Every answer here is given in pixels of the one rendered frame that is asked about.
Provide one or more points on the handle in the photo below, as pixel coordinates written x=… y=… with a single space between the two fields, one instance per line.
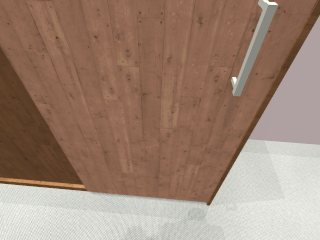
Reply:
x=269 y=9

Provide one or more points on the wardrobe door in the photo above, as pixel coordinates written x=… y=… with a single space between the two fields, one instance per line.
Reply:
x=138 y=93
x=28 y=148

